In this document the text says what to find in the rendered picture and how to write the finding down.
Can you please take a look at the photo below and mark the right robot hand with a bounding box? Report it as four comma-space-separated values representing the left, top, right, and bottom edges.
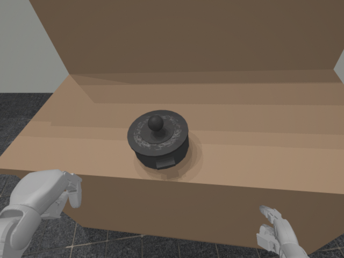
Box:
256, 205, 299, 255

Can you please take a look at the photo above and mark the knob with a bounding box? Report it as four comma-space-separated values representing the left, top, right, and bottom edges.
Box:
148, 116, 164, 131

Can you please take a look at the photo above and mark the robot right forearm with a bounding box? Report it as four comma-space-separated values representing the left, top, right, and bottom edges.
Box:
279, 243, 310, 258

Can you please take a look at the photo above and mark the lid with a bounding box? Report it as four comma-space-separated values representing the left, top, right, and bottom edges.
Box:
127, 110, 189, 157

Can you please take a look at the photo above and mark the pot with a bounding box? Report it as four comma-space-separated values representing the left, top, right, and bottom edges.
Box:
135, 137, 189, 170

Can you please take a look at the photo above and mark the left robot hand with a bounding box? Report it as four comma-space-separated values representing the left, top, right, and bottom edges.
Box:
9, 169, 82, 219

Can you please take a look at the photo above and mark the table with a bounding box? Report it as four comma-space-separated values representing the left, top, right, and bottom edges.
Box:
0, 0, 344, 255

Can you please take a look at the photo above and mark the robot left forearm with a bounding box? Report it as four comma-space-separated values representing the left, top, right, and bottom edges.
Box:
0, 204, 41, 258

